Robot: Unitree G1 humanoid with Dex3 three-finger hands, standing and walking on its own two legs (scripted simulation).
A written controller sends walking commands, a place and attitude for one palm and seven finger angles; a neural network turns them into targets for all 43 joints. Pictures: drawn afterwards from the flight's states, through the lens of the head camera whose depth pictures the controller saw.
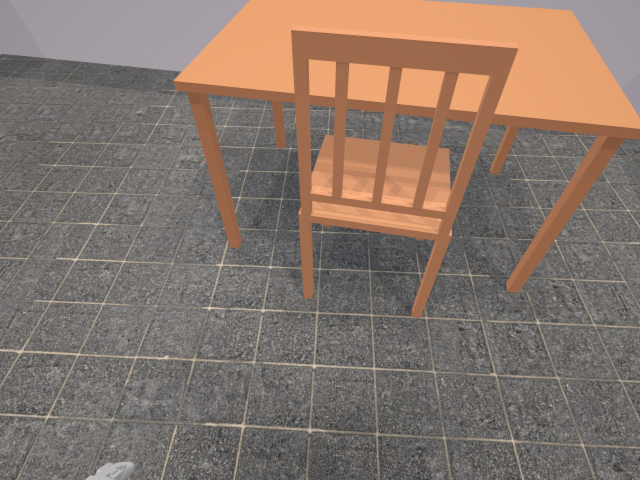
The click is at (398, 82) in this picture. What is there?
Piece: chair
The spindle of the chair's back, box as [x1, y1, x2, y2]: [372, 67, 401, 202]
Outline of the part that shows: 398,67 390,67 372,197 372,201 380,202 401,73 401,68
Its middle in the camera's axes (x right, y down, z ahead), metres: +0.15 -0.22 +0.90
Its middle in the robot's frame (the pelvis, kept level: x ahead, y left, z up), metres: +0.83 -0.11 -0.05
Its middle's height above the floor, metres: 0.72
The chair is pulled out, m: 0.00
